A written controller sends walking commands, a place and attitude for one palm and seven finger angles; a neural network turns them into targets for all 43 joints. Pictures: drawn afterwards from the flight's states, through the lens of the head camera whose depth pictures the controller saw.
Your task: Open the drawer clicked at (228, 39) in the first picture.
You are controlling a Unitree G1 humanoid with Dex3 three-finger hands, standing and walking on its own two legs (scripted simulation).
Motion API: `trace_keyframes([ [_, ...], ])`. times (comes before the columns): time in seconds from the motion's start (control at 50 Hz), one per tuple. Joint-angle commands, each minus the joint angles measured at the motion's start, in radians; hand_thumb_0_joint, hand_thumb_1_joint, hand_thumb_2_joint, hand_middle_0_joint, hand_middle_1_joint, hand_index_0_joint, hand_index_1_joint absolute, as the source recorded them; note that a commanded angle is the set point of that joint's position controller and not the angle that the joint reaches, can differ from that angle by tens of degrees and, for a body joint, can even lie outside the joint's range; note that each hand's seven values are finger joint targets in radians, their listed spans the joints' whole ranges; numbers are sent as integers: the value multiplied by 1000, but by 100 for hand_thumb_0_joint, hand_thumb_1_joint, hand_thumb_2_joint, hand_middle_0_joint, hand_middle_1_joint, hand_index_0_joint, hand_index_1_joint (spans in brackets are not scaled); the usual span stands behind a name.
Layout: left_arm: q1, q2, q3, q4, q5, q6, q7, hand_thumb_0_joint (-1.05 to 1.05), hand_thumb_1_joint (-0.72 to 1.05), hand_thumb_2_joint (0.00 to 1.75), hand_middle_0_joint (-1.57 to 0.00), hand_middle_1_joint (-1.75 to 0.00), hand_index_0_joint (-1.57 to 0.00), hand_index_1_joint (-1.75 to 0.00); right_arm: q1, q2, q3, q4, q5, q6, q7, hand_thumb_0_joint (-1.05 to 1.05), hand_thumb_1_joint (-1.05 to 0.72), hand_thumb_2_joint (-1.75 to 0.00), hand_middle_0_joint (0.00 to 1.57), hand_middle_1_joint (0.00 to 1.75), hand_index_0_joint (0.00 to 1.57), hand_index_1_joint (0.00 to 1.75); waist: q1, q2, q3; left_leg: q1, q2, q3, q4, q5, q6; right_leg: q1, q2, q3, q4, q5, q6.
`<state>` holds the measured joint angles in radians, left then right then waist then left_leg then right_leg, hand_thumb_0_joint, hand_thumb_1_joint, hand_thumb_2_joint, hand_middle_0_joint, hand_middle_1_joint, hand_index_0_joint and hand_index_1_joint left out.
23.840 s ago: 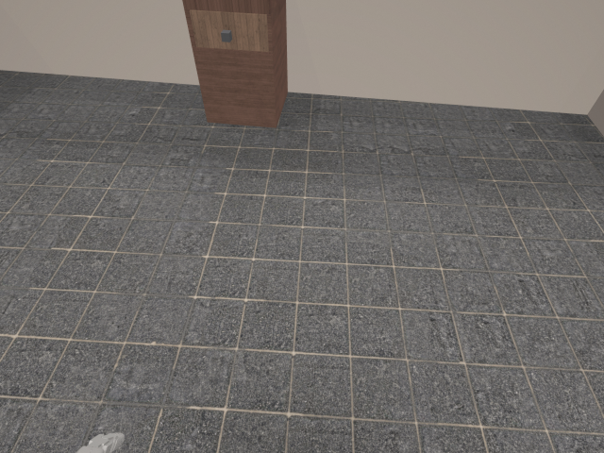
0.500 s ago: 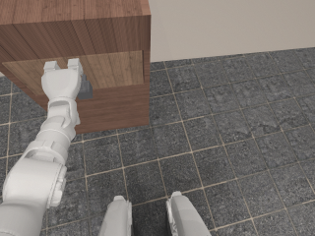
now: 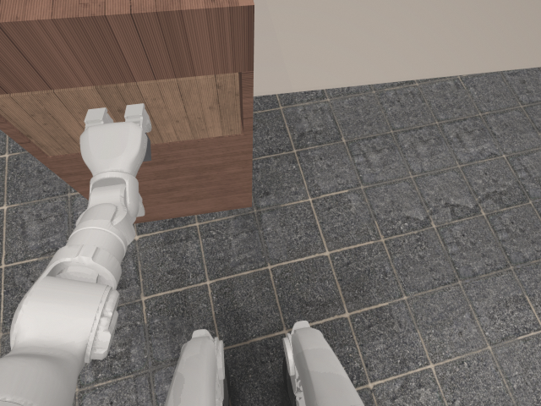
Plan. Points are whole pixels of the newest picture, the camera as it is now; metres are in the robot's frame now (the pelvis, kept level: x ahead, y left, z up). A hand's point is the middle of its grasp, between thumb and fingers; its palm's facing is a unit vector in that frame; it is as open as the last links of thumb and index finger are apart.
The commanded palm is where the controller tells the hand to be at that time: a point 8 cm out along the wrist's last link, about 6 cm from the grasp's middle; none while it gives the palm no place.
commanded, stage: lower the fingers behind the handle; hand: left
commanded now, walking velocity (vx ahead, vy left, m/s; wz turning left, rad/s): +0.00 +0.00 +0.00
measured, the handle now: (135, 136) +0.57 +0.19 -0.09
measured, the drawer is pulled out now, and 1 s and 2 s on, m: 0.00 0.00 0.01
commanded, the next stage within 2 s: close the thumb around the handle in 1.22 s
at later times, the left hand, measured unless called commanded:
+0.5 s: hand (137, 157) +0.52 +0.18 -0.07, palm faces -0.02 +0.02 -1.00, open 13.8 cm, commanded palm +0.49 +0.17 -0.04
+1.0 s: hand (138, 166) +0.52 +0.19 -0.10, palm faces +0.00 -0.01 -1.00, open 13.8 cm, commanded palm +0.49 +0.17 -0.06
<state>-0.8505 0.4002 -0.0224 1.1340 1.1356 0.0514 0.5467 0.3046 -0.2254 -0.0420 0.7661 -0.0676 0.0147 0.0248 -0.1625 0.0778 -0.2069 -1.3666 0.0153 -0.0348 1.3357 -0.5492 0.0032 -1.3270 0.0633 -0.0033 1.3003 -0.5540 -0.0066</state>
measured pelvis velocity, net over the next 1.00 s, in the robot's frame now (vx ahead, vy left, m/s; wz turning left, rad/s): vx -0.02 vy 0.00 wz -0.02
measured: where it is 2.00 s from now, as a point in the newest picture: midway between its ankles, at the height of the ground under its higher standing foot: outside the picture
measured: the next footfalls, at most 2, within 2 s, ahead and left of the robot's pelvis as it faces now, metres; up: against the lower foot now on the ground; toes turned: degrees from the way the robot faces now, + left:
none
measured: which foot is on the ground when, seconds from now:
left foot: down 0.00-1.00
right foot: down 0.00-1.00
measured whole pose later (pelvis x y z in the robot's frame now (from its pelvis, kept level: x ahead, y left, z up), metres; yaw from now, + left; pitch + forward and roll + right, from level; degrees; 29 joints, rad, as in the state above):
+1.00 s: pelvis -0.02 +0.00 -0.05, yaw -1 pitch +37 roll -3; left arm -0.93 0.45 -0.01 1.11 1.15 0.04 0.54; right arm 0.27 -0.23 -0.03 0.76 -0.07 -0.02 0.04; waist -0.17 0.08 -0.22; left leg -1.59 0.02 -0.04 1.56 -0.61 0.00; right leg -1.55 0.07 -0.02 1.52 -0.61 -0.01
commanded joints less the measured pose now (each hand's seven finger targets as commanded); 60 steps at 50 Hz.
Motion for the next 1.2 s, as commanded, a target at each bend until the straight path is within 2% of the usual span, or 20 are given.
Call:
trace_keyframes([
  [0.0, -471, 206, 30, -197, 10, -14, 55, 0, -50, 30, -30, -120, -30, -120, 184, -180, -62, -19, -2, -12, -16, 0, -90, -90, 20, 30, 20, 30, -45, 58, -585, 457, -4, -10, -103, 395, 33, 257, 2, -33, -145, 383, -20],
  [0.06, -493, 154, -16, -142, 23, -7, 66, 0, -50, 30, -30, -120, -30, -120, 180, -176, -59, -9, -4, -19, -12, 0, -90, -90, 20, 30, 20, 30, -65, 78, -519, 426, -5, -13, -97, 353, 33, 187, 3, -40, -140, 324, -23],
  [0.08, -472, 188, 14, -107, 23, 4, 70, 0, -50, 30, -30, -120, -30, -120, 180, -180, -55, -3, -6, -19, -11, 0, -90, -90, 20, 30, 20, 30, -54, 63, -503, 404, -4, -12, -89, 341, 33, 180, 6, -41, -133, 313, -25],
  [0.16, -451, 152, -8, -75, 18, 25, 64, 0, -50, 30, -30, -120, -30, -120, 175, -173, -49, -20, -9, -20, -2, 0, -90, -90, 20, 30, 20, 30, -48, 94, -528, 399, -7, -4, -76, 367, 31, 188, 5, -42, -116, 345, -26],
  [0.28, -417, 239, 48, -80, 7, 33, 31, 0, -50, 30, -30, -120, -30, -120, 169, -178, -37, -42, -4, -17, -3, 0, -90, -90, 20, 30, 20, 30, -32, 38, -555, 279, -10, 19, -35, 333, 42, 273, 4, -18, -86, 396, -18],
  [0.34, -457, 234, 33, -96, 12, 26, 31, 0, -50, 30, -30, -120, -30, -120, 167, -175, -38, -36, -3, -26, -4, 0, -90, -90, 20, 30, 20, 30, -52, 33, -553, 245, -11, 19, -17, 300, 45, 261, 2, -13, -76, 375, -15],
  [0.38, -411, 243, 39, -48, 6, 37, 24, 0, -50, 30, -30, -120, -30, -120, 167, -178, -33, -39, 1, -27, -5, 0, -90, -90, 20, 30, 20, 30, -46, -1, -502, 186, -11, 27, -11, 265, 48, 268, 1, -10, -77, 355, -11],
  [0.44, -407, 243, 39, -52, -5, 39, 10, 0, -50, 30, -30, -120, -30, -120, 167, -179, -32, -45, 1, -32, -5, 0, -90, -90, 20, 30, 20, 30, -40, 0, -536, 169, -16, 30, -1, 252, 47, 276, 0, -4, -64, 349, -12],
  [0.5, -436, 221, 7, -49, -1, 40, -4, 0, -50, 30, -30, -120, -30, -120, 168, -179, -32, -44, 4, -36, -7, 0, -90, -90, 20, 30, 20, 30, -58, 9, -512, 142, -13, 28, 16, 221, 48, 229, 0, -4, -56, 315, -9],
  [0.56, -425, 227, 14, -39, -6, 41, -17, 0, -50, 30, -30, -120, -30, -120, 167, -182, -31, -50, 6, -39, -6, 0, -90, -90, 20, 30, 20, 30, -55, 1, -524, 126, -13, 28, 28, 205, 49, 220, 0, -5, -44, 294, -10],
  [0.58, -420, 259, 35, -40, -3, 38, -22, 0, -50, 30, -30, -120, -30, -120, 173, -184, -29, -46, 7, -38, -8, 0, -90, -90, 20, 30, 20, 30, -48, -6, -524, 122, -10, 24, 31, 214, 48, 219, 1, -8, -32, 304, -11],
  [0.62, -407, 226, 15, -53, -8, 33, -33, 0, -50, 30, -30, -120, -30, -120, 170, -180, -30, -53, 7, -41, -6, 0, -90, -90, 20, 30, 20, 30, -46, 15, -535, 122, -12, 28, 39, 212, 48, 209, 2, -7, -28, 302, -12],
  [0.68, -426, 278, 51, -107, 0, 4, -42, 0, -50, 30, -30, -120, -30, -120, 176, -183, -32, -51, 6, -42, -8, 0, -90, -90, 20, 30, 20, 30, -37, 29, -579, 132, -6, 20, 59, 235, 46, 197, 2, -8, 1, 318, -13],
  [0.72, -410, 243, 37, -141, 5, -14, -40, 0, -50, 30, -30, -120, -30, -120, 176, -176, -38, -53, 5, -44, -5, 0, -90, -90, 20, 30, 20, 30, -30, 58, -604, 168, -5, 17, 63, 266, 44, 182, 3, -14, 12, 335, -17],
  [0.76, -413, 258, 55, -165, 11, -31, -30, 0, -50, 30, -30, -120, -30, -120, 181, -179, -41, -47, 3, -43, -3, 0, -90, -90, 20, 30, 20, 30, -29, 63, -608, 186, 1, 7, 72, 293, 40, 151, 4, -22, 29, 341, -18],
  [0.9, -396, 244, 66, -176, 4, -10, 18, 0, -50, 30, -30, -120, -30, -120, 181, -183, -50, -39, 1, -36, 9, 0, -90, -90, 20, 30, 20, 30, -23, 56, -631, 220, 1, 0, 70, 309, 36, 143, 7, -34, 31, 335, -20],
  [0.96, -436, 222, 39, -158, 7, 11, 25, 0, -50, 30, -30, -120, -30, -120, 182, -184, -49, -32, 3, -36, 9, 0, -90, -90, 20, 30, 20, 30, -42, 60, -597, 228, 3, -9, 62, 306, 35, 111, 7, -40, 26, 320, -19],
  [1.02, -448, 252, 54, -138, 11, 34, 25, 0, -50, 30, -30, -120, -30, -120, 179, -187, -43, -28, 3, -34, 9, 0, -90, -90, 20, 30, 20, 30, -39, 67, -586, 228, 5, -11, 56, 291, 35, 104, 8, -42, 24, 301, -21],
  [1.06, -475, 225, 24, -138, 14, 38, 17, 0, -50, 30, -30, -120, -30, -120, 177, -185, -43, -30, 3, -36, 8, 0, -90, -90, 20, 30, 20, 30, -51, 90, -594, 249, 5, -15, 55, 298, 33, 85, 7, -45, 23, 299, -21],
  [1.18, -442, 220, 33, -169, 9, 15, -4, 0, -50, 30, -30, -120, -30, -120, 185, -182, -45, -33, 0, -34, 8, 0, -90, -90, 20, 30, 20, 30, -37, 102, -615, 293, 8, -20, 50, 357, 31, 102, 7, -48, 27, 344, -24],
])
